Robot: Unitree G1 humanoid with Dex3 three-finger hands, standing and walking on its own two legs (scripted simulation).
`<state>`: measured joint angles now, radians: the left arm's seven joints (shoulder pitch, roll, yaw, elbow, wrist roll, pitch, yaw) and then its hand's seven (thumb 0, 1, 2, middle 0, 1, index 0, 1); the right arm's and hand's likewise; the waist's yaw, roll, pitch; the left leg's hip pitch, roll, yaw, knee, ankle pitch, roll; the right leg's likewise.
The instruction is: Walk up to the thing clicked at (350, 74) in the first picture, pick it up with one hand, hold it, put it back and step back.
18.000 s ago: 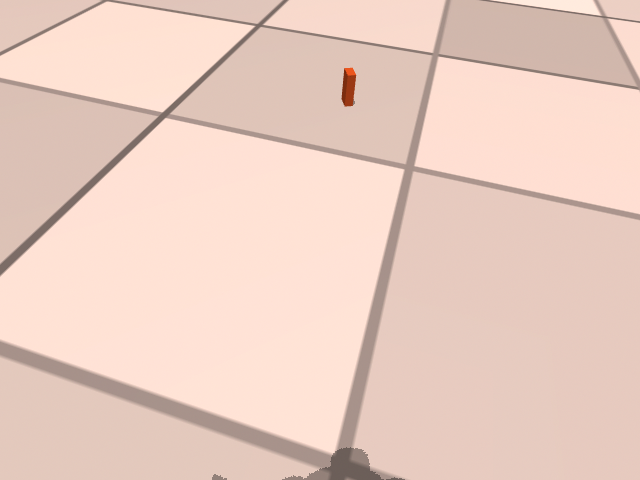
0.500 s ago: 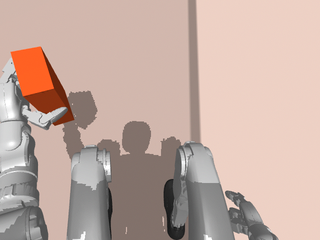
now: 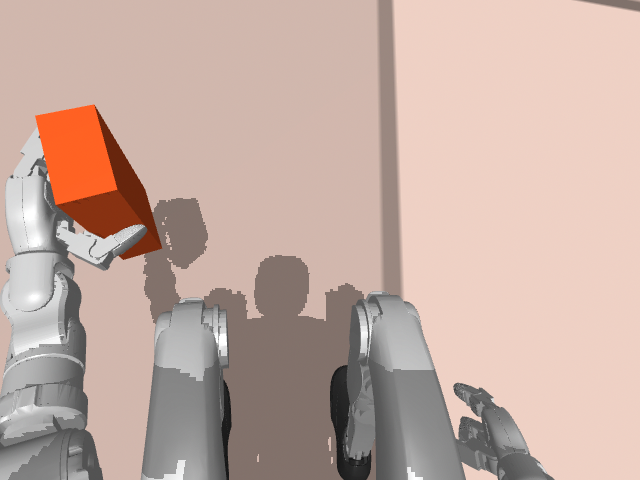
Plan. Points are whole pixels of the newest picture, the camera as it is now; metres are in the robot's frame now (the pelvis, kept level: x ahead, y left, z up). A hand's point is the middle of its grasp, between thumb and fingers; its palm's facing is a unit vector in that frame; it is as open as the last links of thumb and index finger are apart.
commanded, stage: lift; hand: left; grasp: from the side
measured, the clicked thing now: (111, 195) +0.43 +0.22 -0.04
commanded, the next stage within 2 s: hold in 1.88 s
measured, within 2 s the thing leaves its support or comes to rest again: neither
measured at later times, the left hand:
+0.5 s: hand (34, 152) +0.40 +0.22 +0.13, palm faces +0.17 -0.98 -0.06, open 12.4 cm
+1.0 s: hand out of the picture +0.39 +0.22 +0.26, palm faces +0.16 -0.99 -0.05, open 12.4 cm
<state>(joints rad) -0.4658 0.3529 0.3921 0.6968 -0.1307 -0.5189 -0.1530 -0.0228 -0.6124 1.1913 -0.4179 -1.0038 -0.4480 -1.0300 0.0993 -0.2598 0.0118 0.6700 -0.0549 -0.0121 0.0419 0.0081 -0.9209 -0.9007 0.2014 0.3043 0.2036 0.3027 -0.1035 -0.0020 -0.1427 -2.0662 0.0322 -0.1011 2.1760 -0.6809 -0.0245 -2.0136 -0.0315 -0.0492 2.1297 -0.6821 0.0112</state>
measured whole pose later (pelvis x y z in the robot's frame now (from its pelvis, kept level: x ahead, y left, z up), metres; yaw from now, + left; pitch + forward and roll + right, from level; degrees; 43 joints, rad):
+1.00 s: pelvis +0.05 +0.01 +0.25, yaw +3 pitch +19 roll -4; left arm -0.12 0.25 0.16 0.34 -0.15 -0.26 -0.01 -0.02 -0.61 1.19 -0.42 -1.00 -0.45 -1.02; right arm 0.23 -0.22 0.01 0.65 0.02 -0.08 -0.04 0.01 -0.89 -0.89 0.20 0.30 0.20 0.30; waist -0.06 0.01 -0.13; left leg -1.09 0.05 -0.04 1.32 -0.56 0.00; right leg -1.03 -0.02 -0.05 1.25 -0.54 0.03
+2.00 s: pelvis +0.07 +0.00 +0.32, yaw +3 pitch +9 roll -1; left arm -0.12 0.20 0.16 0.46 -0.15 -0.34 -0.04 -0.02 -0.61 1.19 -0.42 -1.00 -0.46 -1.02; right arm 0.23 -0.21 0.01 0.68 -0.01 -0.06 -0.05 0.01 -0.91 -0.90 0.20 0.30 0.20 0.30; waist -0.05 0.00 -0.04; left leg -0.66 0.06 -0.02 0.95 -0.44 -0.03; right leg -0.63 -0.02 -0.05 0.92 -0.44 0.01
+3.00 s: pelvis +0.07 +0.00 +0.33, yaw +4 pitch +5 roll -2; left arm -0.13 0.20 0.16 0.47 -0.14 -0.34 -0.04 -0.02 -0.61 1.17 -0.42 -1.00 -0.46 -1.02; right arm 0.23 -0.21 0.01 0.70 -0.01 -0.07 -0.04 0.01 -0.91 -0.90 0.20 0.30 0.20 0.30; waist -0.03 0.00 -0.01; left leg -0.55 0.05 -0.01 0.86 -0.40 -0.02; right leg -0.51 -0.02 -0.04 0.81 -0.39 0.02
